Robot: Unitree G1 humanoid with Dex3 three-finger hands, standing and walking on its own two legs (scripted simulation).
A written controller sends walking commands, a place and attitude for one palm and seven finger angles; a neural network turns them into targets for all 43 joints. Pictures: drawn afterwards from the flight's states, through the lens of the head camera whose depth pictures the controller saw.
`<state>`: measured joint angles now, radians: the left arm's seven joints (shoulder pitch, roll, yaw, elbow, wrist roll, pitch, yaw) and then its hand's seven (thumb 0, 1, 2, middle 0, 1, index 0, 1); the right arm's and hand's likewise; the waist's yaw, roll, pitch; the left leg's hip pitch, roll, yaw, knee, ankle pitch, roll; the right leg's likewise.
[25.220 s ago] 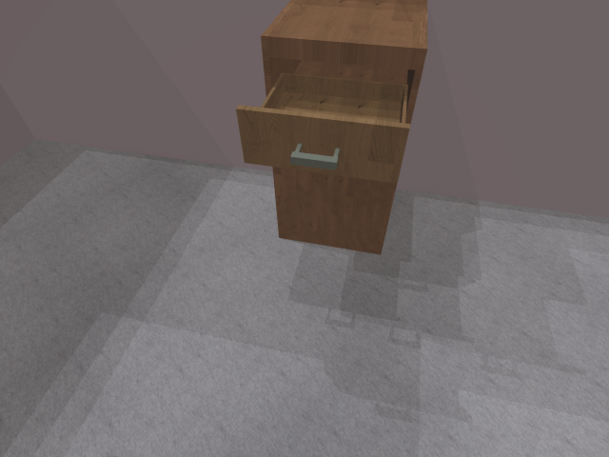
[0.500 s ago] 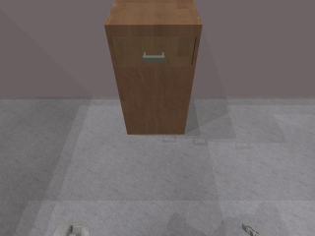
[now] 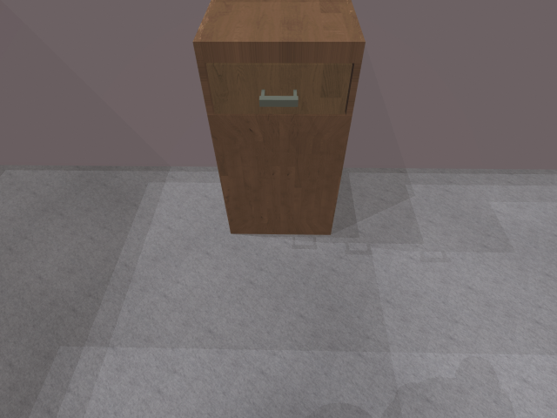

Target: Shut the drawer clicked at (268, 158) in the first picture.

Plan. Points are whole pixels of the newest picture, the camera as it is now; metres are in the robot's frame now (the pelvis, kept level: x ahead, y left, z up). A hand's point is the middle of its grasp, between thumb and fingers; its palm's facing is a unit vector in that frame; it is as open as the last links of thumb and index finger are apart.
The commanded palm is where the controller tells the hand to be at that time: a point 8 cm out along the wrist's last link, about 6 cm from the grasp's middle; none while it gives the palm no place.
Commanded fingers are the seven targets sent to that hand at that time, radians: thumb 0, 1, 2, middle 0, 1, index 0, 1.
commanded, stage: let the arm hang, fingers relaxed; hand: left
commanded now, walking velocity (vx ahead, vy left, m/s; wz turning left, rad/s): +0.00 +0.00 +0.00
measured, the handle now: (278, 97) +0.95 +0.05 -0.05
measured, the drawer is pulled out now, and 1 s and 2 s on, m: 0.00 0.00 0.00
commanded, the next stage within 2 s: look to check the result in 0.38 s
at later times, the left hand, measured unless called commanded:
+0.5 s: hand out of the picture +0.04 +0.18 -0.17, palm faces +0.00 -0.97 -0.23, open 7.4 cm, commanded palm none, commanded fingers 0.00 0.90 0.90 -0.20 -0.30 -0.20 -0.30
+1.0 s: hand out of the picture +0.09 +0.20 -0.16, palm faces -0.02 -0.95 -0.30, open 7.4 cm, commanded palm none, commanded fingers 0.00 0.90 0.90 -0.20 -0.30 -0.20 -0.30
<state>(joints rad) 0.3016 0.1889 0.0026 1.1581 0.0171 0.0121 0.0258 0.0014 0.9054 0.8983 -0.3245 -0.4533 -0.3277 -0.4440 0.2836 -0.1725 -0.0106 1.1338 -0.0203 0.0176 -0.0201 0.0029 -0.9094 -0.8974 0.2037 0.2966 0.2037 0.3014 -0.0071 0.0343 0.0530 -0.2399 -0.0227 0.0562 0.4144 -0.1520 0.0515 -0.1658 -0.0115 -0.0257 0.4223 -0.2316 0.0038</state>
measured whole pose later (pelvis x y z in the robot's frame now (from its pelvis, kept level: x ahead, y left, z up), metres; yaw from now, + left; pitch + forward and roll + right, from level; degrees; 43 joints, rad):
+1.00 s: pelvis +0.03 -0.02 +0.01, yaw +0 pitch -1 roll +0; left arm 0.13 0.27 0.01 1.14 0.01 -0.01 0.01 0.00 0.90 0.90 -0.20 -0.30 -0.20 -0.30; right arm 0.12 -0.30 -0.01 1.14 -0.02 0.00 -0.02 0.00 -0.91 -0.90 0.20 0.30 0.20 0.30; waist -0.01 0.02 0.05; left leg -0.16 0.00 0.05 0.33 -0.15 0.02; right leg -0.08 0.01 -0.03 0.33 -0.22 -0.02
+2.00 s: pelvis +0.05 -0.04 +0.01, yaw -1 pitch -1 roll +0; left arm 0.12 0.29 0.01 1.14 0.01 -0.02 0.01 0.00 0.90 0.90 -0.20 -0.30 -0.20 -0.30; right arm 0.12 -0.31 -0.01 1.14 -0.02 0.00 -0.02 0.00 -0.91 -0.90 0.21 0.30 0.21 0.30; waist -0.01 0.02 0.05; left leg -0.11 0.02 0.05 0.30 -0.17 0.00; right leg -0.03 0.03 -0.02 0.28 -0.23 -0.04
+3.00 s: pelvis +0.05 -0.04 +0.01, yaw -1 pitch -2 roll +0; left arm 0.12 0.31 0.01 1.14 0.01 -0.02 0.01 0.00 0.90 0.90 -0.20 -0.30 -0.20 -0.30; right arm 0.12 -0.33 -0.01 1.14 -0.02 0.00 -0.01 0.00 -0.91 -0.90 0.21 0.30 0.21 0.30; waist -0.02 0.02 0.04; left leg -0.10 0.02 0.05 0.29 -0.16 -0.01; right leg -0.02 0.04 -0.02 0.27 -0.22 -0.04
